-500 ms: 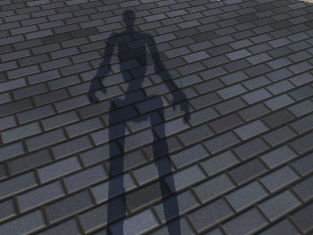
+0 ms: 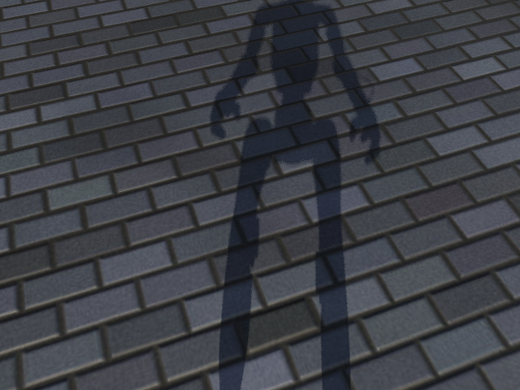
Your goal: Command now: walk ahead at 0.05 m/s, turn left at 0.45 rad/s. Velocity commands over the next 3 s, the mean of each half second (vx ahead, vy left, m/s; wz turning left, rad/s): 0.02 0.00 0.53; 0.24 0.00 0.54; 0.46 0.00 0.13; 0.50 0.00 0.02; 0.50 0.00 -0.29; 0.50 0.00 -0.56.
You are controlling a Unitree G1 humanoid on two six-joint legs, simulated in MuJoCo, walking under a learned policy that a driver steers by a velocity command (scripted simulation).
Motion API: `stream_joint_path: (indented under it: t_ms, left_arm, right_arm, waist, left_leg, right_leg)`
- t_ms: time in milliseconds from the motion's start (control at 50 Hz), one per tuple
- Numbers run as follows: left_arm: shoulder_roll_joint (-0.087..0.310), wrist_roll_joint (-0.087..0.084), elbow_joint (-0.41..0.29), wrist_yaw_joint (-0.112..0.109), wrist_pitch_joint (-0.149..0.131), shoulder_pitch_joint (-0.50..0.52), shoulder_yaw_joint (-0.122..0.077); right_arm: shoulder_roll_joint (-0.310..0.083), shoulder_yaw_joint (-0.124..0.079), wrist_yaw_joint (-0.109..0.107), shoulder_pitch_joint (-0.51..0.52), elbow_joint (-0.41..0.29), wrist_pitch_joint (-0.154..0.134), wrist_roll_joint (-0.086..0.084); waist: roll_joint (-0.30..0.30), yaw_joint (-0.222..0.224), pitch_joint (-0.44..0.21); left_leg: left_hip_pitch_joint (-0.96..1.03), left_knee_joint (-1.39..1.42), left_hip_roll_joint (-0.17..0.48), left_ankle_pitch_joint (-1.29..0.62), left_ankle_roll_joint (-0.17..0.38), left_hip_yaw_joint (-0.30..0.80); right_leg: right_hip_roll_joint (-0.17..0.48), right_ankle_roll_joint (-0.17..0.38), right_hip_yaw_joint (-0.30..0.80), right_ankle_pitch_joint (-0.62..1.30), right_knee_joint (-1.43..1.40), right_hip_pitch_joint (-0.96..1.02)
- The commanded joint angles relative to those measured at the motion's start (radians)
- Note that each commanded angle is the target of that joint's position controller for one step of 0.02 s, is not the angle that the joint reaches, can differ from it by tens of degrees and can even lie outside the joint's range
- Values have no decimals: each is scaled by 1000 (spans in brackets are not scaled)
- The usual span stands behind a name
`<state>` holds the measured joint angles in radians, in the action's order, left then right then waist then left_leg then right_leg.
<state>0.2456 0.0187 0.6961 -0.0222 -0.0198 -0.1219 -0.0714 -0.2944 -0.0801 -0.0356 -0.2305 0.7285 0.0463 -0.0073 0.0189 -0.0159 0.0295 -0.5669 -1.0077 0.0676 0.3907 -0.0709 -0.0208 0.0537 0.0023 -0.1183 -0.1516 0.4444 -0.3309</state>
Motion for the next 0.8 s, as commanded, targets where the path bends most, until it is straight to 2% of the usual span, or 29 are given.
stream_joint_path:
  t_ms: [20,80,100,120,140,160,180,200,220,240,260,300,360,400,480,560,600,620,640,660,680,700,720,740,800]
  left_arm:
    - [159,-13,-63,-14,-13,89,-43]
    - [182,-33,-42,-12,2,84,-49]
    - [178,-41,-33,-13,8,83,-49]
    - [150,-42,-15,-12,15,51,-43]
    - [104,-22,2,-8,24,-5,-33]
    - [87,15,-39,-6,28,10,-21]
    - [127,1,-66,-16,24,97,-34]
    - [151,-21,-65,-21,25,115,-43]
    - [154,-20,-47,-27,29,92,-50]
    - [159,-10,-31,-34,35,79,-53]
    - [156,-3,-28,-34,35,65,-55]
    - [139,-8,-21,-29,29,46,-51]
    - [111,-14,-25,-28,22,72,-37]
    - [105,-16,-26,-23,18,85,-31]
    - [115,-24,-22,-7,8,81,-31]
    - [129,-31,-19,12,-11,52,-36]
    - [132,-33,0,23,-21,-23,-40]
    - [160,-28,14,22,-21,-72,-52]
    - [213,-12,15,16,-16,-139,-63]
    - [280,14,24,24,-21,-156,-76]
    - [236,8,-8,18,-34,-89,-66]
    - [192,-10,-18,4,-36,-40,-53]
    - [171,-20,-29,-5,-36,-27,-45]
    - [165,-25,-24,-12,-36,-39,-41]
    - [163,-12,-7,-14,-50,-114,-36]
  right_arm:
    - [-47,-8,19,-48,-81,3,3]
    - [-70,-21,40,-44,-105,11,3]
    - [-69,-25,43,-64,-100,10,6]
    - [-87,-36,39,-86,-92,9,12]
    - [-166,-57,26,-94,-104,3,17]
    - [-253,-64,13,-69,-161,-5,18]
    - [-251,-61,28,-106,-167,-28,49]
    - [-229,-54,34,-75,-168,-47,51]
    - [-201,-48,29,-9,-175,-52,28]
    - [-163,-35,22,40,-187,-49,10]
    - [-153,-29,14,69,-198,-45,6]
    - [-140,-22,3,67,-211,-43,15]
    - [-151,-29,-6,32,-210,-41,7]
    - [-162,-35,-10,29,-215,-34,5]
    - [-174,-43,-1,44,-231,-19,7]
    - [-174,-46,11,70,-242,-9,-4]
    - [-164,-42,8,99,-247,-3,-21]
    - [-135,-35,6,88,-246,-3,-21]
    - [-65,-16,7,46,-240,-4,-10]
    - [-114,-30,10,77,-288,-21,-20]
    - [-173,-45,13,101,-282,-34,-7]
    - [-188,-53,19,84,-260,-36,-5]
    - [-174,-53,21,56,-234,-34,0]
    - [-152,-47,29,58,-234,-36,0]
    - [-96,-26,41,92,-243,-48,-10]
  waist:
    - [-177,-24,-136]
    - [-157,-31,-129]
    - [-136,-41,-127]
    - [-86,-37,-112]
    - [130,-11,-69]
    - [377,17,-36]
    - [301,-63,-115]
    - [207,-44,-98]
    - [132,-7,-91]
    - [104,11,-97]
    - [113,27,-111]
    - [102,34,-146]
    - [94,11,-157]
    - [106,1,-156]
    - [131,-8,-132]
    - [150,-2,-140]
    - [132,47,-161]
    - [82,60,-164]
    - [-112,57,-188]
    - [-305,52,-78]
    - [-240,44,-16]
    - [-213,27,4]
    - [-180,22,-9]
    - [-163,33,2]
    - [-135,66,6]
  left_leg:
    - [158,117,33,-86,31,21]
    - [229,257,5,-109,73,-21]
    - [287,344,-21,-153,95,-47]
    - [343,416,-48,-186,123,-41]
    - [393,577,62,-392,181,157]
    - [456,632,282,-647,335,492]
    - [412,700,319,-535,435,579]
    - [405,704,267,-419,392,515]
    - [400,685,219,-354,328,448]
    - [383,674,190,-353,289,399]
    - [352,665,165,-394,277,366]
    - [365,654,133,-445,274,335]
    - [437,640,125,-450,280,355]
    - [440,638,120,-387,286,384]
    - [380,635,105,-319,301,455]
    - [392,600,84,-400,294,530]
    - [320,584,30,-176,253,519]
    - [188,535,-22,30,207,477]
    - [7,268,-134,246,142,318]
    - [-224,91,-199,223,116,184]
    - [-260,-32,-108,126,96,203]
    - [-274,-74,-93,42,79,187]
    - [-270,-115,-81,-7,59,167]
    - [-289,-156,-68,-56,44,151]
    - [-291,-171,-39,-156,28,102]
  right_leg:
    - [276,215,129,180,-164,24]
    - [288,175,111,101,-103,49]
    - [269,142,88,37,-55,37]
    - [229,91,53,-67,29,3]
    - [125,3,-48,-224,264,-105]
    - [-22,-86,-44,-528,591,-363]
    - [-58,-68,126,-543,748,-403]
    - [-38,-46,169,-455,795,-420]
    - [-18,-35,185,-352,781,-429]
    - [-8,-39,191,-290,763,-407]
    - [-18,-46,185,-240,767,-363]
    - [-39,-56,183,-182,748,-324]
    - [-53,-75,198,-164,585,-329]
    - [-59,-84,206,-169,485,-296]
    - [-81,-80,209,-213,346,-194]
    - [-101,-57,209,-224,194,-99]
    - [-102,-22,179,-92,-17,69]
    - [-26,18,223,-63,-69,219]
    - [190,100,429,-225,-122,368]
    - [334,236,727,-438,-234,291]
    - [339,253,718,-521,-250,245]
    - [285,209,617,-494,-248,240]
    - [239,169,538,-444,-241,259]
    - [226,161,484,-384,-249,263]
    - [200,155,341,-255,-275,261]
